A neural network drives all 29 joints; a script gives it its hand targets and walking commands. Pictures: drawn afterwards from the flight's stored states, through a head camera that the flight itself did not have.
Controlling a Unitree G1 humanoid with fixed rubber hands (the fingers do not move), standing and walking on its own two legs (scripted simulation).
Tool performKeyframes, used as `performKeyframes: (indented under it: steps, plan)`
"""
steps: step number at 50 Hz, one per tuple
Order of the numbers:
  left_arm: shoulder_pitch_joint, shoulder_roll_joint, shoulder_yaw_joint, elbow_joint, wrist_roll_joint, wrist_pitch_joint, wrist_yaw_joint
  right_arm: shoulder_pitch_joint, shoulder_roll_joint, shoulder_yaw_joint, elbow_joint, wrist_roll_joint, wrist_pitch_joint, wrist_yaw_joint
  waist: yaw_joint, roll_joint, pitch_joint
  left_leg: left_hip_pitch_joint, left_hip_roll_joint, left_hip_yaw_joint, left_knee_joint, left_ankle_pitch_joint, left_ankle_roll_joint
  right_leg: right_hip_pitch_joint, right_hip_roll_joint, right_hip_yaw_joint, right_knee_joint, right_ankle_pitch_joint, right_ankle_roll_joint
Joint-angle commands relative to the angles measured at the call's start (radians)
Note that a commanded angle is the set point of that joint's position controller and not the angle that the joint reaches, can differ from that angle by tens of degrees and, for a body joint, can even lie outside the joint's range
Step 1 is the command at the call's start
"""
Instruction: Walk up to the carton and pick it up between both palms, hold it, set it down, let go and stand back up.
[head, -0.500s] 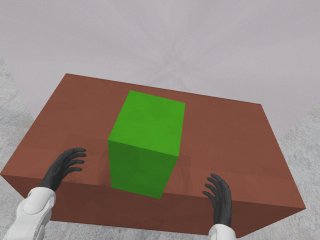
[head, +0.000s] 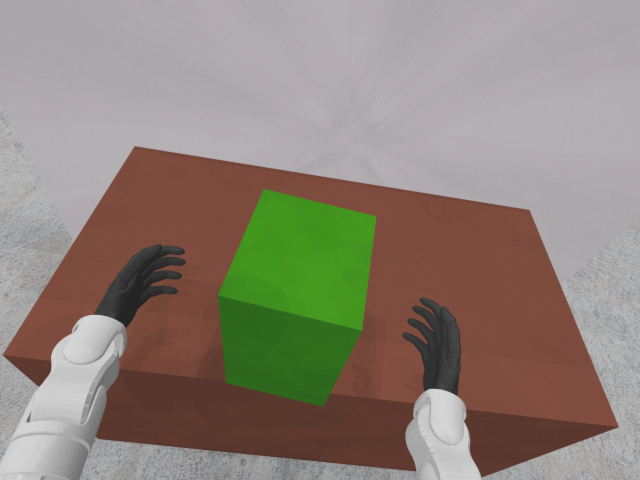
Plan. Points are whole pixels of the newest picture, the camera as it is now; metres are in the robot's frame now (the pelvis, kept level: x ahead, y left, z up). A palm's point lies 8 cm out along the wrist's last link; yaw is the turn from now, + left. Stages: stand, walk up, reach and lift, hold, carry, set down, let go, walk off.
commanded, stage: reach and lift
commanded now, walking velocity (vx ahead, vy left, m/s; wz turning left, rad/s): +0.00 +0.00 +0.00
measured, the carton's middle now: (295, 305) +0.39 +0.04 -0.07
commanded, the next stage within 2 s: none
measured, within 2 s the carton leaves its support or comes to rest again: neither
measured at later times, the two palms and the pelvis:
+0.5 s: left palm (128, 233) +0.37 +0.25 +0.09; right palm (424, 291) +0.34 -0.11 +0.09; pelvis -0.01 +0.00 +0.00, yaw +0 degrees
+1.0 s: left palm (172, 187) +0.43 +0.21 +0.12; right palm (440, 261) +0.38 -0.13 +0.10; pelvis -0.01 +0.00 +0.00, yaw +0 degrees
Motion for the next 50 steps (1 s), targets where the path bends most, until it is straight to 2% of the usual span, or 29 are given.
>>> performKeyframes:
  steps: [1,6,8,9,11,12,13,14,16,17,18,19,23,26,27,28,30,31,33,34,35,36,41,43,45,47,48,49,50]
  plan:
    - [-0.329,0.069,0.026,-0.157,-0.06,0.018,0.026,-0.398,-0.084,0.042,-0.282,0.022,0.043,-0.022,-0.026,0.324,-0.335,0.368,-0.006,0.057,-0.05,0.219,0.03,0.158,-0.027,0.113,-0.222,0.598,0.093]
    - [-0.421,0.059,0.019,-0.078,-0.062,0.075,0.034,-0.493,-0.107,-0.013,-0.255,0.032,0.107,-0.03,-0.051,0.301,-0.341,0.345,-0.002,0.067,-0.069,0.179,0.039,0.156,-0.021,0.102,-0.236,0.504,0.084]
    - [-0.414,0.037,0.02,-0.064,-0.044,0.093,0.04,-0.486,-0.096,-0.012,-0.217,0.039,0.13,-0.029,-0.057,0.319,-0.324,0.362,-0.004,0.067,-0.072,0.201,0.035,0.144,-0.019,0.097,-0.244,0.516,0.084]
    - [-0.471,0.034,0.015,-0.057,-0.053,0.104,0.043,-0.548,-0.111,-0.018,-0.219,0.043,0.141,-0.032,-0.062,0.315,-0.339,0.353,-0.006,0.07,-0.074,0.186,0.036,0.14,-0.018,0.096,-0.247,0.488,0.083]
    - [-0.51,0.028,0.013,0.016,-0.055,0.112,0.046,-0.585,-0.105,-0.043,-0.15,0.034,0.171,-0.036,-0.073,0.311,-0.295,0.319,-0.004,0.072,-0.078,0.142,0.04,0.119,-0.023,0.097,-0.246,0.419,0.079]
    - [-0.533,0.035,0.017,0.022,-0.05,0.118,0.048,-0.611,-0.113,-0.047,-0.148,0.032,0.186,-0.041,-0.07,0.304,-0.313,0.319,-0.007,0.074,-0.08,0.138,0.043,0.124,-0.022,0.094,-0.246,0.415,0.079]
    - [-0.539,0.005,-0.001,0.018,-0.05,0.12,0.049,-0.608,-0.113,-0.079,-0.113,0.025,0.192,-0.045,-0.094,0.309,-0.307,0.339,0.004,0.065,-0.082,0.148,0.035,0.11,-0.014,0.087,-0.251,0.417,0.075]
    - [-0.593,0.021,0.008,0.002,-0.051,0.124,0.057,-0.662,-0.122,-0.079,-0.131,0.028,0.197,-0.044,-0.085,0.322,-0.343,0.343,0.0,0.068,-0.075,0.157,0.034,0.106,-0.015,0.085,-0.248,0.41,0.07]
    - [-0.635,0.027,0.011,0.0,-0.062,0.114,0.067,-0.689,-0.123,-0.089,-0.108,0.04,0.211,-0.044,-0.098,0.338,-0.379,0.349,-0.001,0.07,-0.06,0.183,0.023,0.096,-0.014,0.076,-0.239,0.43,0.068]
    - [-0.629,0.016,-0.001,0.035,-0.06,0.119,0.068,-0.69,-0.125,-0.097,-0.069,0.04,0.222,-0.045,-0.108,0.344,-0.352,0.352,-0.001,0.064,-0.06,0.19,0.019,0.085,-0.014,0.075,-0.242,0.435,0.07]
    - [-0.67,0.017,-0.005,0.03,-0.067,0.117,0.07,-0.729,-0.134,-0.108,-0.082,0.032,0.227,-0.049,-0.114,0.33,-0.386,0.349,-0.001,0.063,-0.054,0.191,0.02,0.078,-0.012,0.07,-0.234,0.44,0.07]
    - [-0.657,0.005,0.009,0.074,-0.05,0.119,0.072,-0.714,-0.13,-0.109,-0.02,0.03,0.24,-0.045,-0.112,0.34,-0.362,0.365,0.004,0.063,-0.059,0.205,0.015,0.061,-0.009,0.07,-0.246,0.434,0.064]
    - [-0.778,0.004,-0.029,0.11,-0.074,0.113,0.081,-0.833,-0.157,-0.152,0.013,0.038,0.269,-0.055,-0.149,0.343,-0.393,0.366,0.008,0.054,-0.052,0.159,0.012,0.028,-0.011,0.059,-0.243,0.403,0.056]
    - [-0.844,0.002,-0.029,0.156,-0.081,0.11,0.09,-0.884,-0.173,-0.174,0.065,0.048,0.285,-0.054,-0.166,0.364,-0.4,0.377,0.007,0.051,-0.039,0.181,0.004,-0.003,-0.009,0.056,-0.246,0.405,0.053]
    - [-0.853,-0.007,-0.027,0.168,-0.081,0.108,0.09,-0.896,-0.181,-0.17,0.081,0.051,0.291,-0.052,-0.161,0.351,-0.403,0.386,0.009,0.05,-0.044,0.197,0.0,0.002,-0.003,0.054,-0.248,0.417,0.051]
    - [-0.893,0.008,-0.025,0.172,-0.077,0.102,0.093,-0.924,-0.187,-0.181,0.099,0.053,0.295,-0.052,-0.169,0.374,-0.418,0.391,0.011,0.046,-0.037,0.199,-0.002,-0.014,-0.006,0.057,-0.246,0.41,0.052]
    - [-0.918,0.013,-0.02,0.18,-0.077,0.097,0.101,-0.952,-0.19,-0.177,0.082,0.066,0.291,-0.052,-0.16,0.369,-0.472,0.412,0.008,0.048,-0.017,0.236,-0.003,-0.013,-0.004,0.053,-0.233,0.453,0.055]
    - [-0.939,0.006,-0.025,0.202,-0.081,0.098,0.103,-0.966,-0.193,-0.174,0.101,0.08,0.298,-0.05,-0.169,0.379,-0.471,0.414,0.008,0.047,-0.019,0.236,-0.006,-0.026,0.001,0.051,-0.237,0.449,0.054]
    - [-0.974,0.001,-0.032,0.316,-0.08,0.106,0.102,-1.017,-0.199,-0.156,0.154,0.095,0.321,-0.044,-0.163,0.364,-0.428,0.38,0.002,0.047,-0.034,0.197,0.003,-0.022,-0.005,0.054,-0.247,0.432,0.059]
    - [-0.975,-0.004,-0.027,0.332,-0.091,0.104,0.101,-1.026,-0.195,-0.138,0.14,0.105,0.322,-0.045,-0.154,0.334,-0.429,0.371,0.001,0.049,-0.033,0.206,0.008,-0.009,-0.007,0.057,-0.241,0.474,0.066]
    - [-1.028,0.013,-0.027,0.319,-0.09,0.097,0.107,-1.082,-0.208,-0.136,0.114,0.111,0.324,-0.043,-0.146,0.33,-0.49,0.371,0.0,0.045,-0.029,0.217,0.011,-0.007,-0.004,0.052,-0.23,0.487,0.07]
    - [-1.051,0.005,-0.03,0.323,-0.093,0.087,0.107,-1.091,-0.205,-0.138,0.127,0.111,0.323,-0.044,-0.158,0.327,-0.499,0.383,0.0,0.044,-0.024,0.229,0.007,-0.022,-0.002,0.053,-0.229,0.509,0.071]
    - [-1.059,-0.017,-0.019,0.464,-0.064,0.088,0.104,-1.116,-0.209,-0.118,0.203,0.13,0.33,-0.041,-0.146,0.312,-0.51,0.382,-0.006,0.038,-0.018,0.257,0.01,-0.027,0.001,0.05,-0.232,0.559,0.072]
    - [-1.061,-0.024,-0.026,0.485,-0.063,0.079,0.104,-1.129,-0.207,-0.11,0.217,0.134,0.323,-0.042,-0.146,0.298,-0.516,0.38,-0.008,0.039,-0.007,0.266,0.012,-0.029,0.002,0.048,-0.222,0.584,0.079]
    - [-1.015,-0.052,-0.017,0.534,-0.046,0.064,0.095,-1.088,-0.188,-0.114,0.307,0.118,0.306,-0.045,-0.162,0.283,-0.485,0.38,-0.01,0.036,-0.001,0.287,0.01,-0.031,0.006,0.05,-0.221,0.63,0.085]
    - [-1.041,-0.055,-0.003,0.508,-0.037,0.031,0.093,-1.106,-0.171,-0.115,0.303,0.106,0.276,-0.043,-0.154,0.276,-0.525,0.374,-0.013,0.034,0.014,0.302,0.012,-0.036,0.004,0.059,-0.209,0.672,0.093]
    - [-1.034,-0.07,-0.01,0.536,-0.03,0.018,0.093,-1.097,-0.158,-0.117,0.339,0.106,0.264,-0.041,-0.161,0.281,-0.515,0.367,-0.017,0.031,0.017,0.302,0.009,-0.043,0.009,0.053,-0.209,0.659,0.093]
    - [-1.02,-0.071,0.007,0.554,-0.021,-0.001,0.091,-1.089,-0.143,-0.106,0.347,0.099,0.246,-0.039,-0.147,0.266,-0.514,0.338,-0.018,0.032,0.024,0.291,0.015,-0.036,0.007,0.065,-0.201,0.675,0.096]
    - [-1.016,-0.082,-0.007,0.592,-0.023,-0.026,0.088,-1.095,-0.131,-0.108,0.378,0.096,0.23,-0.038,-0.148,0.268,-0.508,0.318,-0.018,0.027,0.032,0.278,0.016,-0.052,0.007,0.065,-0.194,0.655,0.097]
